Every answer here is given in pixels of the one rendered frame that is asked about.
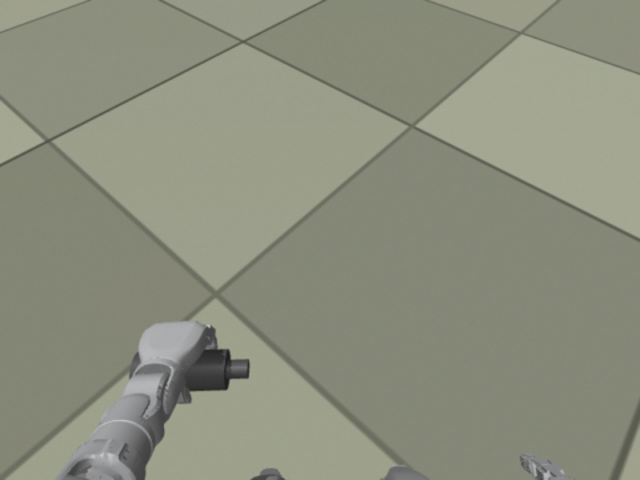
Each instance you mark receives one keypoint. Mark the left robot hand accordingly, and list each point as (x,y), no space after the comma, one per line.
(182,342)

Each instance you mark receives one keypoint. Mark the bottle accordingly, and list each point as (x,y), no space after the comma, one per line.
(212,371)

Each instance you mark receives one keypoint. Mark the right robot hand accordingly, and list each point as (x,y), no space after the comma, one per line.
(542,469)

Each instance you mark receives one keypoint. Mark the left robot arm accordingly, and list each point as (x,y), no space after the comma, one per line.
(131,427)

